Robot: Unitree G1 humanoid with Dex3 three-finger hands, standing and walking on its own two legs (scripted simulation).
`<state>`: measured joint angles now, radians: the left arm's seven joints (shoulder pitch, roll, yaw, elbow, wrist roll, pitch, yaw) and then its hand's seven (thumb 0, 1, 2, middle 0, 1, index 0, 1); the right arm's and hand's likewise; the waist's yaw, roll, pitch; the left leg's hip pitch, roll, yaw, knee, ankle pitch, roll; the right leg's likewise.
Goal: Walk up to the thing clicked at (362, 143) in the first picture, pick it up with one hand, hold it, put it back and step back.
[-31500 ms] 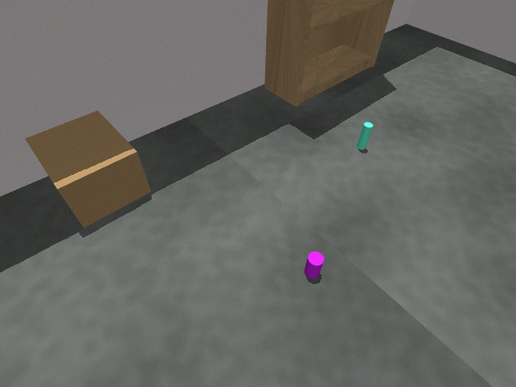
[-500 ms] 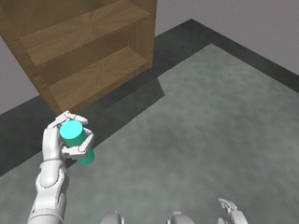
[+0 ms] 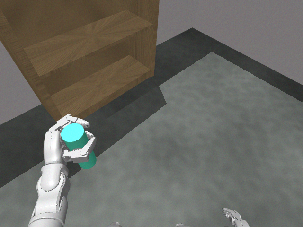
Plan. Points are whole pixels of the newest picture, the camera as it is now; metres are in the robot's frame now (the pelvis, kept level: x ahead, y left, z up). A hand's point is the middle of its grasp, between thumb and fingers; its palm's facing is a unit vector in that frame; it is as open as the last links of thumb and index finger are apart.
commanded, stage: hold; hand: left
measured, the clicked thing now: (81, 148) +0.33 +0.18 +0.00
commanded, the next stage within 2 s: none
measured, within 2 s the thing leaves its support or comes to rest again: neither
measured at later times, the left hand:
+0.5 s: hand (82, 140) +0.33 +0.16 +0.06, palm faces +0.14 -0.99 -0.01, open 7.1 cm
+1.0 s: hand (84, 141) +0.32 +0.16 +0.07, palm faces +0.14 -0.99 -0.01, open 7.1 cm
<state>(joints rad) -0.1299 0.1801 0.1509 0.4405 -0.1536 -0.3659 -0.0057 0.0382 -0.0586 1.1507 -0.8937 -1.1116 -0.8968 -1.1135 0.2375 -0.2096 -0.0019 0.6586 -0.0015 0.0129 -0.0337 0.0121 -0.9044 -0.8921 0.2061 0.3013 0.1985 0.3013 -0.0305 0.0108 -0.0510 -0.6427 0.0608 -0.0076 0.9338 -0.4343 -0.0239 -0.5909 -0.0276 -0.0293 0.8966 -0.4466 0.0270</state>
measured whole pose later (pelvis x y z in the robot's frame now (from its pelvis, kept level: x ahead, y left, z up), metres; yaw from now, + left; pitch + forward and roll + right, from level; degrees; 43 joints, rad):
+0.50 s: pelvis +0.00 +0.00 +0.01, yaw +0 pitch +5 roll -1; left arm -0.12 0.17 0.12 0.43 -0.15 -0.36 0.01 0.04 -0.06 1.15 -0.89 -1.11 -0.90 -1.11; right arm 0.23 -0.21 0.00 0.66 0.00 0.01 -0.03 0.01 -0.91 -0.90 0.21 0.30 0.20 0.30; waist -0.02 0.01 -0.03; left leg -0.56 0.06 0.00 0.86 -0.40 -0.02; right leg -0.51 -0.03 -0.03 0.83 -0.42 0.03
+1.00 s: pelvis -0.01 -0.01 +0.01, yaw +0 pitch +4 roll -1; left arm -0.13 0.16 0.13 0.46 -0.15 -0.38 0.00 0.04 -0.06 1.15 -0.89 -1.11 -0.90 -1.11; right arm 0.23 -0.22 -0.01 0.68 0.00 0.00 -0.03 0.01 -0.91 -0.90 0.21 0.30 0.20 0.30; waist -0.02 0.01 -0.02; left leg -0.53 0.06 0.00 0.82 -0.38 -0.03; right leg -0.48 -0.03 -0.03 0.81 -0.40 0.02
